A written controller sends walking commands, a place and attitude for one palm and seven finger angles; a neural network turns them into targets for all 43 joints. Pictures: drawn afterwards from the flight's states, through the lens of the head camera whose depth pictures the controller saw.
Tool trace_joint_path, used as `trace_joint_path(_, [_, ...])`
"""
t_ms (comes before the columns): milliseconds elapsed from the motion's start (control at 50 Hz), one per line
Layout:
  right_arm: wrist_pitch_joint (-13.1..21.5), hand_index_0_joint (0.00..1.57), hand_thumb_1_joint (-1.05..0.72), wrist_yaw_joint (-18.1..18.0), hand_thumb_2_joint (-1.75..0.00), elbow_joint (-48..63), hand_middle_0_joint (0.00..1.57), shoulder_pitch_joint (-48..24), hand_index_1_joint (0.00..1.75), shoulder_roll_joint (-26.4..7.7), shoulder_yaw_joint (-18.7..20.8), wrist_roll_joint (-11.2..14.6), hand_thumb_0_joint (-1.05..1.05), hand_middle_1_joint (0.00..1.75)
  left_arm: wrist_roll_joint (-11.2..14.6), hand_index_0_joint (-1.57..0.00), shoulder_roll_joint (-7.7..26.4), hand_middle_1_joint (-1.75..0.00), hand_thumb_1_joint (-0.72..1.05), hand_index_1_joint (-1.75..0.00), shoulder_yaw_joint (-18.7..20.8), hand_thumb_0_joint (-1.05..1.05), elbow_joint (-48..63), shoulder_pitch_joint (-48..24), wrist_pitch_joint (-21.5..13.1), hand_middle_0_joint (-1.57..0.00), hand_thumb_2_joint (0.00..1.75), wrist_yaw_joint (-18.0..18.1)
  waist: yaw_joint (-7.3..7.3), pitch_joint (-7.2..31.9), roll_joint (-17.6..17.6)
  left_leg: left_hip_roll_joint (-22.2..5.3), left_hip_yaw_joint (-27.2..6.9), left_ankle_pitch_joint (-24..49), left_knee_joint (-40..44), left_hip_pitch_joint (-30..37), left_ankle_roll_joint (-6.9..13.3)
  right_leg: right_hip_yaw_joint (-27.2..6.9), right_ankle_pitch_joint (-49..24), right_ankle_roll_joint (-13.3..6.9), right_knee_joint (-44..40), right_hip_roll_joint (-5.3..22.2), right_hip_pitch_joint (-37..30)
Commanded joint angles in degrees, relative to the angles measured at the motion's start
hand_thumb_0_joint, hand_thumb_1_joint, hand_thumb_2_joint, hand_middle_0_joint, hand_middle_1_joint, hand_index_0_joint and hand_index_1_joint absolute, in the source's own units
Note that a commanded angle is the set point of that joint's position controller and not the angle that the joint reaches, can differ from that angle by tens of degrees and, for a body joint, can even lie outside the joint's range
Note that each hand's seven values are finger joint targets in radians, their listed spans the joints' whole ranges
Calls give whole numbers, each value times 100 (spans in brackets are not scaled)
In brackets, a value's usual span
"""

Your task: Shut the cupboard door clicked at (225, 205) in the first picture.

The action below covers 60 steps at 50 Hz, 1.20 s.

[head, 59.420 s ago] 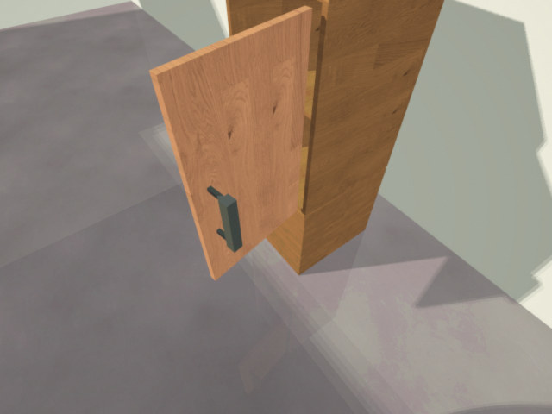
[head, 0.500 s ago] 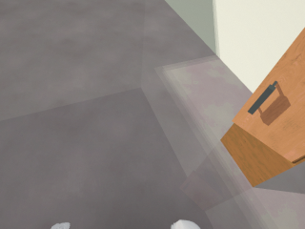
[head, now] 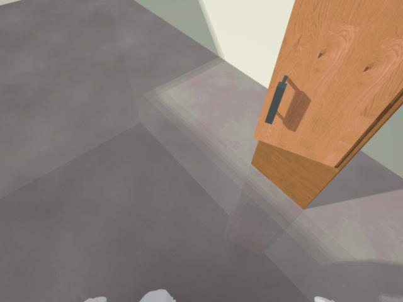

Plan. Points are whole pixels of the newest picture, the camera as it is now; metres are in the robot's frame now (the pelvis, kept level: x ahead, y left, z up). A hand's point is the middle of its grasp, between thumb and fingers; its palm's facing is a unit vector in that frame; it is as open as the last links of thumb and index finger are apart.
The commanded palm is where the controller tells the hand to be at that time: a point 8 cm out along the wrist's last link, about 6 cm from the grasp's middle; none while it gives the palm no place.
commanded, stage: turn to face it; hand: left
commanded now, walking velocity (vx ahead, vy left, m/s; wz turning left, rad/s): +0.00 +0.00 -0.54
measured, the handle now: (276, 100) +0.73 -0.21 -0.09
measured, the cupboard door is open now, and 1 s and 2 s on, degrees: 24 24 24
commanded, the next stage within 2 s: take the last steps up to it in 0.48 s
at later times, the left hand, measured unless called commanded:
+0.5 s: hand (136, 287) +0.16 +0.16 -0.16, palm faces -0.25 -0.93 -0.27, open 7.4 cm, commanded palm none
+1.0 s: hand (153, 256) +0.23 +0.14 -0.17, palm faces -0.37 -0.92 -0.14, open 7.4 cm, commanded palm none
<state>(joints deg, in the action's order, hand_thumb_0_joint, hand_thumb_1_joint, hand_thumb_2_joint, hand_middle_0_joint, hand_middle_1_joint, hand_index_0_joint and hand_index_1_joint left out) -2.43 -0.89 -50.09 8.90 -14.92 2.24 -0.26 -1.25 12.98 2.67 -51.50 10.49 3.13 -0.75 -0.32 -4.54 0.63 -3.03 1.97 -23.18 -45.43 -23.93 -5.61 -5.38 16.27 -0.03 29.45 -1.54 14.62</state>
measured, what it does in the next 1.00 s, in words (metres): walks ahead, turning right: left foot, then right foot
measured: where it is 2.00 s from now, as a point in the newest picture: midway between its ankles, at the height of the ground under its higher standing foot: (239, 301)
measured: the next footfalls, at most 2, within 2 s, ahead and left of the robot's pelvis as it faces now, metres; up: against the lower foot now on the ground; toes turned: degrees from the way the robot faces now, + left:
left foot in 0.06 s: +0.06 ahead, +0.13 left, +0.00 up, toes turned +1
right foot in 0.40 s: +0.00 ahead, -0.13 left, +0.00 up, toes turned -16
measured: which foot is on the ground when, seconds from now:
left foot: up 0.00-0.04, down 0.06-0.40, up 0.42-0.74, down 0.76-1.00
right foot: down 0.00-0.06, up 0.08-0.38, down 0.40-0.76, up 0.78-1.00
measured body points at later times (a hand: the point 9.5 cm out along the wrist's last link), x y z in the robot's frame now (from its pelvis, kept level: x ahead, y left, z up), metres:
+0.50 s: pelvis +0.02 -0.02 -0.01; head +0.06 -0.05 +0.44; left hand +0.18 +0.21 -0.14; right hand -0.01 -0.29 -0.16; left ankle +0.01 +0.12 -0.69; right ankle -0.04 -0.12 -0.74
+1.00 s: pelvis +0.11 -0.03 +0.01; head +0.15 +0.00 +0.46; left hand +0.25 +0.18 -0.15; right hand +0.00 -0.25 -0.12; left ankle +0.10 +0.09 -0.74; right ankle +0.05 -0.18 -0.64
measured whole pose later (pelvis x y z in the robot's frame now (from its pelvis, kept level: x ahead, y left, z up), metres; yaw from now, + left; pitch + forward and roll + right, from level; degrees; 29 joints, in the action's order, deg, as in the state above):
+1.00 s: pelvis +0.11 -0.03 +0.01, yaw -22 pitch +1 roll -3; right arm 2.9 -1.7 -57.3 21.8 -9.9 0.1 -1.6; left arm -1.9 14.5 3.9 -56.9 12.0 2.8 -2.7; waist 0.9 -2.0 2.5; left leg -5.4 8.8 -16.2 -21.6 -6.1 0.1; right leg 0.4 14.6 1.0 62.5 2.1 31.3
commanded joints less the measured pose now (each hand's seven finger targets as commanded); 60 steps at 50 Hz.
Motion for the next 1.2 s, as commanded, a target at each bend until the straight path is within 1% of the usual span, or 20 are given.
trace_joint_path(0, [235,20,-90,-102,-90,194,20,821,30,-674,171,-15,0,30,62,-20,1099,-30,90,-30,360,0,553,-393,-81,-20,90,78,348,860,404,-112,-128,1297,2302,1630,165,-1082,-1714,-447,147,768,381])
trace_joint_path(40, [247,20,-90,-121,-90,332,20,976,30,-1517,283,-129,0,30,86,-20,663,-30,90,-30,264,0,719,-73,-52,-20,90,-1,298,940,-1764,-2468,-2263,2300,2897,2052,1301,288,2059,108,2490,-179,1620])
trace_joint_path(60, [261,20,-90,-143,-90,333,20,852,30,-1391,234,-158,0,30,17,-20,797,-30,90,-30,277,0,678,-182,-25,-20,90,2,307,853,-1634,-2495,-2329,2302,2916,1616,1513,87,2015,149,3383,31,1598])
trace_joint_path(140, [271,20,-90,-160,-90,462,20,279,30,-941,133,-168,0,30,25,-20,684,-30,90,-30,306,0,486,-187,37,-20,90,-133,32,519,-1126,-1599,-611,3024,2651,1492,1270,418,1116,328,3687,294,1554])
trace_joint_path(280, [211,20,-90,-93,-90,83,20,706,30,-1072,256,-156,0,30,35,-20,431,-30,90,-30,167,0,511,-437,0,-20,90,-130,260,780,-1312,-1655,-121,3575,2218,1825,1316,967,1085,221,1541,168,675])
trace_joint_path(340, [171,20,-90,-64,-90,7,20,560,30,-1089,297,-96,0,30,26,-20,541,-30,90,-30,179,0,313,58,-86,-20,90,-92,-5,873,-1035,-1435,197,3052,1569,1377,924,1102,-361,86,-264,75,-506])
trace_joint_path(360, [163,20,-90,-23,-90,26,20,574,30,-915,288,-44,0,30,-4,-20,872,-30,90,-30,222,0,219,366,-140,-20,90,-50,-116,968,-438,-1140,413,2245,970,744,600,487,-1227,-78,-867,539,-1345])
trace_joint_path(380, [167,20,-90,-5,-90,241,20,327,30,-454,183,-17,0,30,-51,-20,1410,-30,90,-30,328,0,108,639,-216,-20,90,28,-285,898,1257,-303,904,-409,-45,-628,227,-1182,-2967,-612,-1093,1945,-2007])
trace_joint_path(400, [92,20,-90,-49,-90,355,20,-20,30,-468,129,-25,0,30,6,-20,1609,-30,90,-30,325,0,47,859,-214,-20,90,70,-470,760,1207,-117,277,-1439,-1092,-803,198,-1486,-3853,-1194,-1003,2466,-1408])
trace_joint_path(560, [51,20,-90,-29,-90,-123,20,223,30,-304,92,-42,0,30,-14,-20,956,-30,90,-30,222,0,62,144,-265,-20,90,198,10,644,822,-64,-11,-89,-1083,-559,103,-439,-3590,-1075,-844,1487,-1027])
trace_joint_path(640, [167,20,-90,-22,-90,-64,20,204,30,-278,76,-76,0,30,-30,-20,1030,-30,90,-30,281,0,-13,202,-263,-20,90,120,-34,570,1025,0,222,-117,132,-116,147,-741,-1789,-1162,-1074,1422,-900])
trace_joint_path(700, [339,20,-90,-41,-90,-292,20,959,30,-314,71,-114,0,30,20,-20,938,-30,90,-30,297,0,-37,-57,-256,-20,90,47,355,533,799,121,463,799,1792,1381,246,-582,-65,-833,-699,995,-39])
trace_joint_path(720, [410,20,-90,-70,-90,-433,20,1332,30,-650,135,-148,0,30,50,-20,631,-30,90,-30,237,0,-10,33,-234,-20,90,13,491,523,-185,-383,-312,462,2447,2352,430,-321,686,-567,112,590,948])
trace_joint_path(740, [435,20,-90,-98,-90,-524,20,1872,30,-1306,283,-269,0,30,73,-20,240,-30,90,-30,153,0,131,122,-217,-20,90,-49,663,512,-1983,-2022,-2481,-472,3129,2830,1020,560,1742,-177,1793,-205,2114])
trace_joint_path(760, [409,20,-90,-132,-90,-472,20,2059,30,-1437,282,-224,0,30,-18,-20,474,-30,90,-30,147,0,350,-275,-238,-20,90,-74,768,338,-1567,-2660,-3360,-1028,3550,2328,1486,334,1915,-177,2811,40,2323])
trace_joint_path(840, [523,20,-90,-165,-90,-276,20,1186,30,-683,87,-186,0,30,-100,-20,463,-30,90,-30,247,0,21,-103,-205,-20,90,-209,196,-196,-838,-1760,-1378,501,3606,1518,1067,228,242,11,3888,452,2319])
trace_joint_path(920, [619,20,-90,-160,-90,-527,20,1575,30,-561,72,-138,0,30,-60,-20,263,-30,90,-30,148,0,-93,-21,-178,-20,90,-221,191,183,-867,-1506,-236,2507,3289,2169,1089,474,-249,138,3468,444,2328])
trace_joint_path(1060, [549,20,-90,-92,-90,-895,20,1975,30,-538,138,-181,0,30,-31,-20,177,-30,90,-30,4,0,22,-882,-228,-20,90,-228,453,-229,-1101,-1566,268,3010,3127,2005,1132,994,-419,54,1422,509,1717])
trace_joint_path(1140, [493,20,-90,-86,-90,-962,20,1693,30,-686,204,-168,0,30,-23,-20,250,-30,90,-30,59,0,-170,-433,-314,-20,90,-204,169,14,-1077,-1550,386,3330,2525,1849,1042,1254,-390,-117,504,237,505])
trace_joint_path(1180, [487,20,-90,-41,-90,-993,20,1586,30,-546,179,-79,0,30,-38,-20,609,-30,90,-30,172,0,-602,887,-425,-20,90,-126,-446,594,-394,-1083,715,3307,973,1036,751,1087,-826,-292,-217,215,-1550])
